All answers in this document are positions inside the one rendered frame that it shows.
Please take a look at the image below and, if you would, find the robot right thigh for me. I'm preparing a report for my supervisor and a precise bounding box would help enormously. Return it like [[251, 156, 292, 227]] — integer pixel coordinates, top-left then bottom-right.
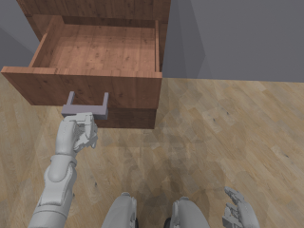
[[172, 199, 210, 228]]

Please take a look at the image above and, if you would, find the drawer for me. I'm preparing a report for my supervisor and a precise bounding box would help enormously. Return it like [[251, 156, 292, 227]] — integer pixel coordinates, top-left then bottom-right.
[[1, 15, 162, 109]]

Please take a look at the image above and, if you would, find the handle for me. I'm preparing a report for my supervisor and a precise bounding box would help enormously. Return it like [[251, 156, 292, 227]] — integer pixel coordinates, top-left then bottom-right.
[[61, 91, 109, 120]]

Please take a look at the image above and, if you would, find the left robot hand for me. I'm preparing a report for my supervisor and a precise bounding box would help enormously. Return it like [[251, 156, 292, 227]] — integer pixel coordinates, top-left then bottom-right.
[[55, 112, 99, 158]]

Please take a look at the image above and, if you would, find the right robot hand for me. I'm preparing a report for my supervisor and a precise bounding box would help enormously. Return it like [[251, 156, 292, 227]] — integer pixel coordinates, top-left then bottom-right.
[[222, 186, 260, 228]]

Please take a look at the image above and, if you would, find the right robot shin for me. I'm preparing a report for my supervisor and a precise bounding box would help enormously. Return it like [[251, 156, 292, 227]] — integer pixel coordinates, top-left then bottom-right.
[[169, 197, 189, 228]]

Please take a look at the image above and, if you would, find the cabinet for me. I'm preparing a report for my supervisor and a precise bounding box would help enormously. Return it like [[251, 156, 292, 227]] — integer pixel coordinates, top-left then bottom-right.
[[16, 0, 171, 129]]

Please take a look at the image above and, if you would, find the robot left forearm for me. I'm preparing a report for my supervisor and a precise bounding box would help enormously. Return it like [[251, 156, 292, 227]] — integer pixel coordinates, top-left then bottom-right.
[[28, 154, 77, 228]]

